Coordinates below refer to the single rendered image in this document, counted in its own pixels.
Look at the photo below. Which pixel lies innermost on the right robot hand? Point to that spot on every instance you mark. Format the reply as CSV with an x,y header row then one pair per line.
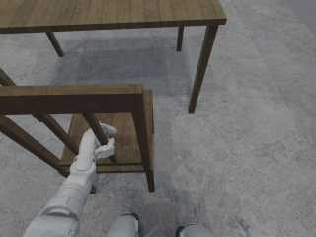
x,y
248,226

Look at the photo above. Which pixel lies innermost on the robot left thigh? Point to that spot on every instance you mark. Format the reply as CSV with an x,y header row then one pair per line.
x,y
124,226

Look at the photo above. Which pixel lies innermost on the left robot upper arm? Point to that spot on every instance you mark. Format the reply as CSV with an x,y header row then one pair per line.
x,y
54,226

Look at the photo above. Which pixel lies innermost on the left robot hand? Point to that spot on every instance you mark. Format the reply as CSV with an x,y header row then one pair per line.
x,y
90,143

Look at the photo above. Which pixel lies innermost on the table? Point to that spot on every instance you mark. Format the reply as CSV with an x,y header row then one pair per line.
x,y
48,16

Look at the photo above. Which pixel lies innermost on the chair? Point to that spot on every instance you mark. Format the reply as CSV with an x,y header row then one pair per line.
x,y
126,107

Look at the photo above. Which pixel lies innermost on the left robot shin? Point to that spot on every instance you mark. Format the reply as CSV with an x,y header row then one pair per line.
x,y
127,214

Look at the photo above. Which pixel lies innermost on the left robot forearm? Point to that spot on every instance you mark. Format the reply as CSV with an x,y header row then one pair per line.
x,y
73,193

